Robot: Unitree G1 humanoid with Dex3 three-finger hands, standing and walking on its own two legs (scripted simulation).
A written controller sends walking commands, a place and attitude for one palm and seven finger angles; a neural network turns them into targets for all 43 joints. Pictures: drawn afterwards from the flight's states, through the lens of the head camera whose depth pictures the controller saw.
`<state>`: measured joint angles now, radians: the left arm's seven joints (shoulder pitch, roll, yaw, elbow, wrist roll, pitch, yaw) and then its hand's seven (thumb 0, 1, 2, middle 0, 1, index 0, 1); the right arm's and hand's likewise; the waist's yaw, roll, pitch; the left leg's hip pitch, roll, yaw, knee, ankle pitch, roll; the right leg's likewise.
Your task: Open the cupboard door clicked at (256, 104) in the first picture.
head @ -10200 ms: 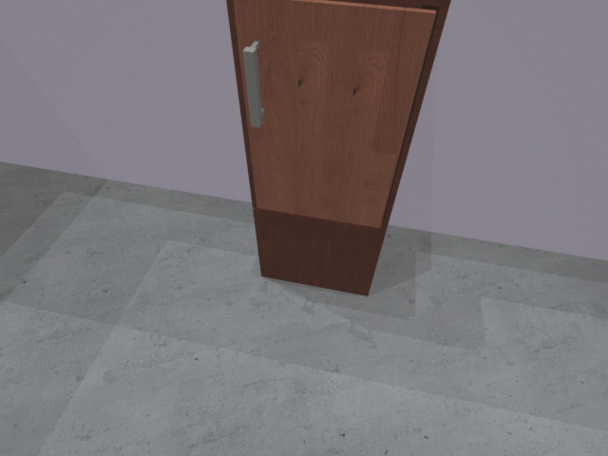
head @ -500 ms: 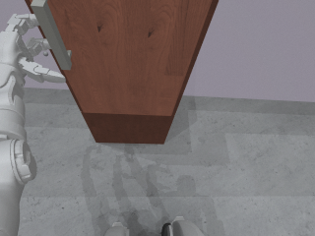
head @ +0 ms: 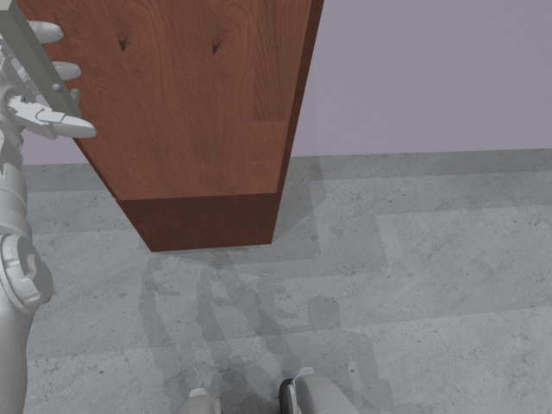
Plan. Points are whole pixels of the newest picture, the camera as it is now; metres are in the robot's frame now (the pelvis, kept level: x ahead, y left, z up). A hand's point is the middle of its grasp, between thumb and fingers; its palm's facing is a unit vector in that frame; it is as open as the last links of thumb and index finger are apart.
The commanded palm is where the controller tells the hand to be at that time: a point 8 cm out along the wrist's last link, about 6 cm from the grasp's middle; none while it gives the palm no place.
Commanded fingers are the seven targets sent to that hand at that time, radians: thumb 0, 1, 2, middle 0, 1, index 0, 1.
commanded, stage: slide the fingers in behind the handle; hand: left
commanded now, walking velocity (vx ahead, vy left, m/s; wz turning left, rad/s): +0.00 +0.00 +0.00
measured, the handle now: (45, 60) +0.58 +0.24 +0.12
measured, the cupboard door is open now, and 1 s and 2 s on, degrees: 0 1 40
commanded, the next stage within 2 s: close the thumb around the handle in 0.04 s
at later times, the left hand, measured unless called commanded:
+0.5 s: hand (58, 85) +0.53 +0.22 +0.13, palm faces -0.01 -1.00 -0.01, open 10.4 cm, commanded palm +0.51 +0.26 +0.12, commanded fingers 0.00 0.56 0.76 -0.38 -1.31 -0.38 -1.31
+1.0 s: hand (56, 87) +0.53 +0.22 +0.13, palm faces -0.02 -1.00 -0.01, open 5.7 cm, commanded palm +0.50 +0.27 +0.12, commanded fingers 0.00 0.90 0.90 -0.40 -1.35 -0.40 -1.35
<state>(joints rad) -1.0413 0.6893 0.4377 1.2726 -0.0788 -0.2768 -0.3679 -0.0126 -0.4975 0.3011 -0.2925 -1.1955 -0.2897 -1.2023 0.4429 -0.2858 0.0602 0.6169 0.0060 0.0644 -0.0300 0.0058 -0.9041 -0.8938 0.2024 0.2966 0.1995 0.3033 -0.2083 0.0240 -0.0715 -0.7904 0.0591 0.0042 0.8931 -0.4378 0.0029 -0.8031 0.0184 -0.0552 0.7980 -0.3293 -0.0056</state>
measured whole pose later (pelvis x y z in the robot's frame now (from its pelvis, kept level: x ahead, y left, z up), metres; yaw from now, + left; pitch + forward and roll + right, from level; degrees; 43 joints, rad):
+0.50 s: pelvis +0.01 +0.01 +0.00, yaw +0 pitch +19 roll -3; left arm -1.00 0.65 0.43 1.22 -0.09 -0.27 -0.34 -0.01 0.05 0.54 -0.33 -1.25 -0.32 -1.26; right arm 0.45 -0.27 0.05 0.61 0.00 0.07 -0.02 0.01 -0.90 -0.89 0.20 0.30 0.20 0.30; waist -0.20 0.03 -0.09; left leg -0.78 0.06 0.01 0.88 -0.45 0.01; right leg -0.79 0.02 -0.04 0.78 -0.33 0.00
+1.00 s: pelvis +0.01 +0.00 +0.00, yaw +0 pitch +19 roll -3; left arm -1.01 0.65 0.44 1.24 -0.08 -0.28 -0.36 0.01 0.72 0.82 -0.37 -1.34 -0.37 -1.35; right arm 0.42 -0.29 0.05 0.60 0.00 0.07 -0.03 0.01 -0.90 -0.89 0.20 0.30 0.20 0.30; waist -0.20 0.02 -0.09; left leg -0.77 0.06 0.01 0.89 -0.45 0.01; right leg -0.79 0.02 -0.05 0.79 -0.34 0.00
